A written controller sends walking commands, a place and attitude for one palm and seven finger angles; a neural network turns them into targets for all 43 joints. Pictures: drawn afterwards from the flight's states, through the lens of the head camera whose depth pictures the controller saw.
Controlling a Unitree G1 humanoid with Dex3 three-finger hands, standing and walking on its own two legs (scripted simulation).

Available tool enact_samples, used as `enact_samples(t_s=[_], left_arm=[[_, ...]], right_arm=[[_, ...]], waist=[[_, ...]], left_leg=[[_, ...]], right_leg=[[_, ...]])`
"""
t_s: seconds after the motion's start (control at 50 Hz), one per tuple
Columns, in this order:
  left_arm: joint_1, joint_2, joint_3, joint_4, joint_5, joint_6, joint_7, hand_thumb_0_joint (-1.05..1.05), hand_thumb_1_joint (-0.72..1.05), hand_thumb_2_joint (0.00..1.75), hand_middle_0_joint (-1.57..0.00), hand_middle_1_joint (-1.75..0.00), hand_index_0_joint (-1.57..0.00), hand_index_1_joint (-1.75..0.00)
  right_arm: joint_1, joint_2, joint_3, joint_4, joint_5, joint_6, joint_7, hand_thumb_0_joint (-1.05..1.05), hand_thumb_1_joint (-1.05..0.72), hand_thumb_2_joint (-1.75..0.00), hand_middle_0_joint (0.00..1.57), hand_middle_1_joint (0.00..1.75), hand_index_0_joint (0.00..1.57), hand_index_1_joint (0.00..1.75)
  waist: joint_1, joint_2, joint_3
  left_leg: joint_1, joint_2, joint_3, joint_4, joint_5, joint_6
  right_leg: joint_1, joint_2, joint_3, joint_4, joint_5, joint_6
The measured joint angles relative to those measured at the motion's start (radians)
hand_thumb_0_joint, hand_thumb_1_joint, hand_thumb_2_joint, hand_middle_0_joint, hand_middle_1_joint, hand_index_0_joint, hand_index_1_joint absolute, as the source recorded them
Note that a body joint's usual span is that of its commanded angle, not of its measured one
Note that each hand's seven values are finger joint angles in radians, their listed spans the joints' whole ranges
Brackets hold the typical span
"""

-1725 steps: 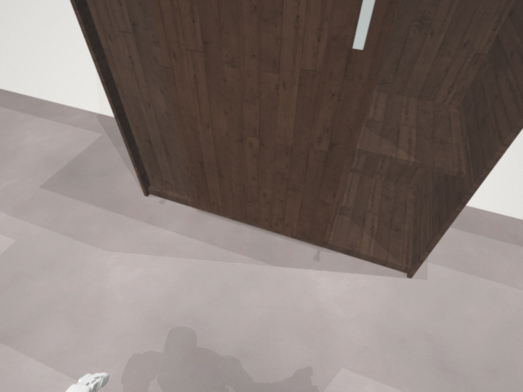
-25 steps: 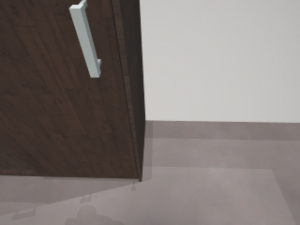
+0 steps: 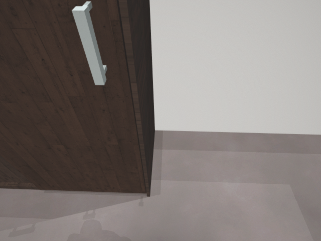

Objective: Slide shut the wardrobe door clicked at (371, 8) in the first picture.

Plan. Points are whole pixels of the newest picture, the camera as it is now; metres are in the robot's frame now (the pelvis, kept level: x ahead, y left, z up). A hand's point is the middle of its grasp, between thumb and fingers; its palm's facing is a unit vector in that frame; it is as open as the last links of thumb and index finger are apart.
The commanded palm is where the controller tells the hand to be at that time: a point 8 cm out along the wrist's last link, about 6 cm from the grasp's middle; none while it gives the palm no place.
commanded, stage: look again from close up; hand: left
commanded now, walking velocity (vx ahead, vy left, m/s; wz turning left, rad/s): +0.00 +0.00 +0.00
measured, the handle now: (94, 45) +0.48 +0.19 +0.25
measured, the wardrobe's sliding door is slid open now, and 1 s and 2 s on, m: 0.00 0.00 0.00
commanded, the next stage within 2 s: raise the hand with hooked fingers in 0.70 s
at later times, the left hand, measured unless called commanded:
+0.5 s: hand out of the picture -0.01 +0.16 -0.17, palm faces +0.05 -0.98 -0.17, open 7.3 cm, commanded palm none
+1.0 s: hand (81, 222) +0.17 +0.21 -0.04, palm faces +0.21 -0.96 -0.20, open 7.5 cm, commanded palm +0.11 +0.24 -0.03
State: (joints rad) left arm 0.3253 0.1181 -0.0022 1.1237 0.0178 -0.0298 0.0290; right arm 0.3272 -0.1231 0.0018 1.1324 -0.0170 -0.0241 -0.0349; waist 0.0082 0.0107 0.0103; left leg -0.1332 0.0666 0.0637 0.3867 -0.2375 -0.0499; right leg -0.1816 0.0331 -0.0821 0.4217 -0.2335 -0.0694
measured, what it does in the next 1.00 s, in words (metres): stands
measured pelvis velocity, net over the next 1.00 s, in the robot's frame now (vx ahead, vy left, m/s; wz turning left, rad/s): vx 0.00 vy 0.02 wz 0.03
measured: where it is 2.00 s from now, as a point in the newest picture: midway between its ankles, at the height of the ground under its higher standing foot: outside the picture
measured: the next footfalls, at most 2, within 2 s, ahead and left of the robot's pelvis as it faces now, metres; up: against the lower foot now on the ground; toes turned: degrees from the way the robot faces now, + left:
none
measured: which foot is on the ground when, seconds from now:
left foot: down 0.00-1.00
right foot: down 0.00-1.00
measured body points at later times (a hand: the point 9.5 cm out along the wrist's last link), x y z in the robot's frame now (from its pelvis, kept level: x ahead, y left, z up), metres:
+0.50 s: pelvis +0.00 +0.00 +0.00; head +0.01 +0.00 +0.45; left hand -0.02 +0.21 -0.16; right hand -0.02 -0.20 -0.17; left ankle -0.02 +0.15 -0.74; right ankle +0.00 -0.07 -0.74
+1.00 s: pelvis +0.00 +0.02 -0.01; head +0.01 -0.01 +0.44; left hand +0.16 +0.26 -0.02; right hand +0.08 -0.25 -0.13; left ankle -0.02 +0.15 -0.74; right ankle +0.00 -0.07 -0.74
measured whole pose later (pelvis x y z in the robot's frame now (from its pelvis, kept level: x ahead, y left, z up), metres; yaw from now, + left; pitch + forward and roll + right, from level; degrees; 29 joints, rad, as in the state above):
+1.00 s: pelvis +0.00 +0.02 -0.01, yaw +2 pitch +2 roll +1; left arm 0.46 0.20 0.02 0.10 -0.16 0.00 0.10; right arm 0.32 -0.27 -0.02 0.85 0.04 -0.32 -0.11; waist -0.04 0.05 -0.03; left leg -0.27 0.03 0.05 0.54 -0.30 -0.02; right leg -0.32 -0.02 -0.09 0.59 -0.31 -0.04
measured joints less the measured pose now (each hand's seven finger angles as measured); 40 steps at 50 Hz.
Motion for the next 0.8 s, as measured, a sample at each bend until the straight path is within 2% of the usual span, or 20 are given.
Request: enact_samples(t_s=[0.8], left_arm=[[0.002,0.001,-0.001,0.002,0.0,-0.003,0.001,0.01,0.91,0.9,-0.2,-0.3,-0.2,-0.3]], right_arm=[[-0.007,0.01,0.001,0.017,0.001,-0.004,0.0,0.0,-0.91,-0.9,0.2,0.3,0.2,0.3]], waist=[[0.002,-0.009,0.002]], left_leg=[[0.008,-0.008,0.003,0.004,-0.013,0.009]], right_leg=[[0.01,-0.008,0.004,0.0,-0.009,0.011]])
